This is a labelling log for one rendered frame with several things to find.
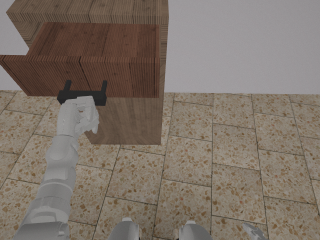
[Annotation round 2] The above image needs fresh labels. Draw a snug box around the handle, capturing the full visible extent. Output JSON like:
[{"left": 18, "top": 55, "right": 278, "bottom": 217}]
[{"left": 57, "top": 80, "right": 108, "bottom": 106}]

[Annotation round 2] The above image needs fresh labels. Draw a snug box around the robot right hand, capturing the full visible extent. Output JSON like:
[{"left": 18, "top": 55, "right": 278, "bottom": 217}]
[{"left": 242, "top": 222, "right": 269, "bottom": 240}]

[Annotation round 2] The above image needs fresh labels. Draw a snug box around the cabinet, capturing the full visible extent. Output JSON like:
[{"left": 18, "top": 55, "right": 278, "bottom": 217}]
[{"left": 6, "top": 0, "right": 169, "bottom": 145}]

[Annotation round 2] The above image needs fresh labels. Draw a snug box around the robot left forearm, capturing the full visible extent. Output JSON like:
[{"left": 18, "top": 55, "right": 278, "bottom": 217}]
[{"left": 12, "top": 134, "right": 79, "bottom": 240}]

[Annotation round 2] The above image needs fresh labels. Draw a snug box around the robot left hand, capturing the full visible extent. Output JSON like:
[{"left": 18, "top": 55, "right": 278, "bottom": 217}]
[{"left": 56, "top": 96, "right": 100, "bottom": 140}]

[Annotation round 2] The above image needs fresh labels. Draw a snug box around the robot left thigh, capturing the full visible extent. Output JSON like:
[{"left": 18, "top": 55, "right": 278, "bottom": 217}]
[{"left": 107, "top": 221, "right": 139, "bottom": 240}]

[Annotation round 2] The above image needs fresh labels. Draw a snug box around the right robot shin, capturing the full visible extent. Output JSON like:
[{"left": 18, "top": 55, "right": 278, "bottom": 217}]
[{"left": 185, "top": 220, "right": 196, "bottom": 225}]

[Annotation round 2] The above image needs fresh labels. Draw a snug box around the drawer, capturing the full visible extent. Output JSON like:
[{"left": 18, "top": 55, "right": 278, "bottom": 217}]
[{"left": 0, "top": 22, "right": 160, "bottom": 98}]

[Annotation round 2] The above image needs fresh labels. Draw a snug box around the robot left upper arm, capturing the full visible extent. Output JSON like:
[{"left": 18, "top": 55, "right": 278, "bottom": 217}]
[{"left": 14, "top": 221, "right": 70, "bottom": 240}]

